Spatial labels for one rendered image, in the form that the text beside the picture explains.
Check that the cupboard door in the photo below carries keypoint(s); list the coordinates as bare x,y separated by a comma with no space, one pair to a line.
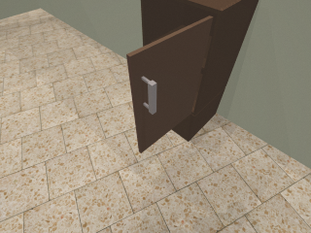
174,62

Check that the handle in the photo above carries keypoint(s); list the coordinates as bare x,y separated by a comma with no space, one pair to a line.
152,92

